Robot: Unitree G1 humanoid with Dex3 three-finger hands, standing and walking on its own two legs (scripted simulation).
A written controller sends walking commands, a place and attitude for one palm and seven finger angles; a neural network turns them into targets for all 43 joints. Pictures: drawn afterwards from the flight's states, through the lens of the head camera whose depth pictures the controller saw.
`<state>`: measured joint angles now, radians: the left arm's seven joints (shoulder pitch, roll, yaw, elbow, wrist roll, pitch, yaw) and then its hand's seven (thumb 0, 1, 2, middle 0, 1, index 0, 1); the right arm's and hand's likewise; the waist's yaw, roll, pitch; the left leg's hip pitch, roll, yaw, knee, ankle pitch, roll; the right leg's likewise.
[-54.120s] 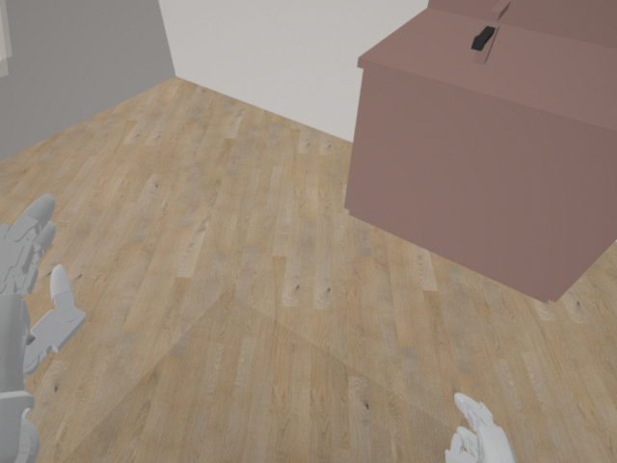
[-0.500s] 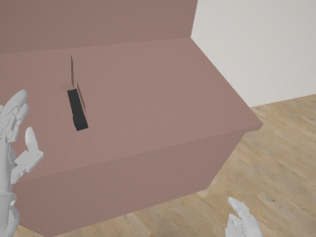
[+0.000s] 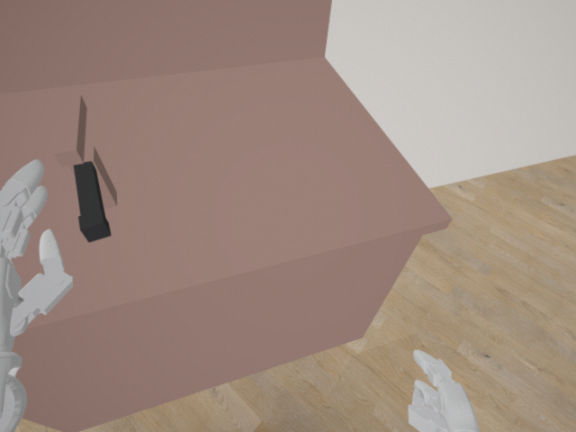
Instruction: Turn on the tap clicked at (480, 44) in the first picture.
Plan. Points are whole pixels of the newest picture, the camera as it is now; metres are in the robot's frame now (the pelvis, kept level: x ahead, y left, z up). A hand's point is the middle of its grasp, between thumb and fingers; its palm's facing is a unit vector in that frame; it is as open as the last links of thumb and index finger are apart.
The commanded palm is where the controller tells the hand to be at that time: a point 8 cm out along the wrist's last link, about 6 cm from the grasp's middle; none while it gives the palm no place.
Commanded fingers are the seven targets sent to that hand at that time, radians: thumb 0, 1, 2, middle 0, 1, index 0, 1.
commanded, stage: come to a stop and stand still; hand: left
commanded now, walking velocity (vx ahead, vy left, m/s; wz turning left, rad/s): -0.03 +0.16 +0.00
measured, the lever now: (95, 226) +0.34 +0.29 +0.09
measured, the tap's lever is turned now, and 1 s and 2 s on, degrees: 8 8 8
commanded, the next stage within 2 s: look again from close up in 1.10 s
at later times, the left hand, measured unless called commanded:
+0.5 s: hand out of the picture +0.24 +0.31 +0.19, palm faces +0.47 -0.78 -0.40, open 7.4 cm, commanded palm +0.15 +0.31 +0.18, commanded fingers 0.00 0.90 0.90 -0.20 -0.30 -0.20 -0.30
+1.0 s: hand out of the picture +0.22 +0.34 +0.16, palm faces +0.38 -0.86 -0.34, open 7.4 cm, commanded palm +0.15 +0.38 +0.18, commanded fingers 0.00 0.90 0.90 -0.20 -0.30 -0.20 -0.30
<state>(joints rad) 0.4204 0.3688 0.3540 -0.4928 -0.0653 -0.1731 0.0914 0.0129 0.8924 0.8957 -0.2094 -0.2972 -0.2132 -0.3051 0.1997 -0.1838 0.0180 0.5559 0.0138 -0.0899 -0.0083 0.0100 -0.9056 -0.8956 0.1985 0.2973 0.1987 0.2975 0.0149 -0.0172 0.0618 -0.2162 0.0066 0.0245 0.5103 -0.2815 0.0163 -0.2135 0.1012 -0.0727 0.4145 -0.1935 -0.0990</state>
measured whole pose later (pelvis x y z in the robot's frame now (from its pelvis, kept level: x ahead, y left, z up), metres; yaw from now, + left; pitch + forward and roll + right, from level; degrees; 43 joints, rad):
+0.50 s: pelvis -0.01 +0.03 +0.00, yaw +0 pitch +0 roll +0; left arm 0.25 0.42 0.44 -0.34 -0.05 -0.23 0.12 0.01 0.89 0.90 -0.21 -0.30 -0.21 -0.31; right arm 0.17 -0.23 0.00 0.57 0.03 -0.12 0.01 0.01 -0.91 -0.90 0.19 0.30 0.20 0.30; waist 0.04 0.02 0.08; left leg -0.25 -0.01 0.05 0.49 -0.24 0.03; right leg -0.26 0.05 -0.05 0.45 -0.19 -0.05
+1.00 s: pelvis -0.01 +0.10 +0.00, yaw -1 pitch -2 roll -1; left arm 0.34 0.35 0.34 -0.44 -0.01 -0.22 0.10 0.01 0.89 0.90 -0.21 -0.30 -0.21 -0.30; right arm 0.20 -0.17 0.04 0.56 0.00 -0.12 0.01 0.01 -0.90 -0.90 0.20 0.30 0.20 0.30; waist 0.03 -0.04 0.07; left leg -0.18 -0.09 0.08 0.44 -0.23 0.11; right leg -0.21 -0.03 -0.01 0.44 -0.20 0.00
